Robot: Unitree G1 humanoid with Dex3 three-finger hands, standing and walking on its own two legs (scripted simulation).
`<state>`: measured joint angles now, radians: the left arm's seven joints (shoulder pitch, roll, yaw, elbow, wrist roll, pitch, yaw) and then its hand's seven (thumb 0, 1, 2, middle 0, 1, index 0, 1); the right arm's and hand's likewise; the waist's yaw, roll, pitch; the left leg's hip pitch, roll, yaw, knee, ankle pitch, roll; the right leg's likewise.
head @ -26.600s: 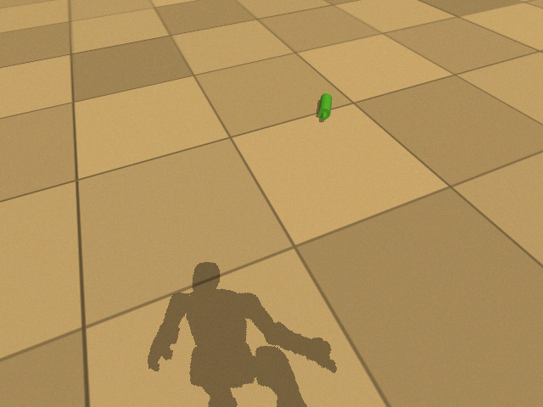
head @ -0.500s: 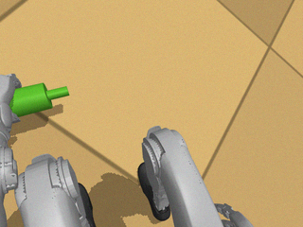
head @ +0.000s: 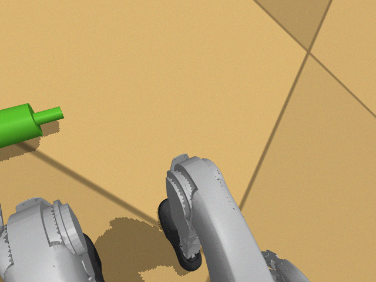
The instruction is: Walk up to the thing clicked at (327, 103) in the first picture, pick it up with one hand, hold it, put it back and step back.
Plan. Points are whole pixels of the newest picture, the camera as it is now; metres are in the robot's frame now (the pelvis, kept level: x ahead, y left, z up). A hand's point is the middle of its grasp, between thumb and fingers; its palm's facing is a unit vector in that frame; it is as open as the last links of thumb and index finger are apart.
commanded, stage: rest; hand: left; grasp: from above
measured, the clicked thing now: (0, 129) +0.47 +0.28 -0.26
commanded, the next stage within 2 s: open in 0.50 s
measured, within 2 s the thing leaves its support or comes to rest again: neither
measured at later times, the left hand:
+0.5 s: hand out of the picture +0.46 +0.30 -0.23, palm faces -0.43 -0.15 -0.89, open 10.2 cm
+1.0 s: hand out of the picture +0.46 +0.30 -0.23, palm faces -0.41 -0.13 -0.90, open 12.0 cm
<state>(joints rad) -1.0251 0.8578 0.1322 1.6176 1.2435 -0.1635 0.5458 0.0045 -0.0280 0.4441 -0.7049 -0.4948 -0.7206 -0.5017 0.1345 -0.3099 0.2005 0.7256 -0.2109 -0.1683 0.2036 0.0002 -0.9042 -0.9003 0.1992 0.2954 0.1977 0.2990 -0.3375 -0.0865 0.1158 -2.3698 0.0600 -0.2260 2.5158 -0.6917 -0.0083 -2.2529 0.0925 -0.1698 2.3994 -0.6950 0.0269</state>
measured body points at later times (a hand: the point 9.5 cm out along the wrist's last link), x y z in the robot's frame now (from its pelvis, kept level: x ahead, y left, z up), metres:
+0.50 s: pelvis +0.00 +0.00 +0.00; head +0.27 +0.10 +0.34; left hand +0.48 +0.31 -0.18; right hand +0.03 -0.25 -0.07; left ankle +0.07 +0.13 -0.27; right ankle +0.10 -0.11 -0.27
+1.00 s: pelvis -0.01 +0.00 +0.00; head +0.27 +0.11 +0.34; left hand +0.48 +0.31 -0.18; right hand +0.02 -0.25 -0.06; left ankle +0.07 +0.13 -0.27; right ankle +0.10 -0.11 -0.27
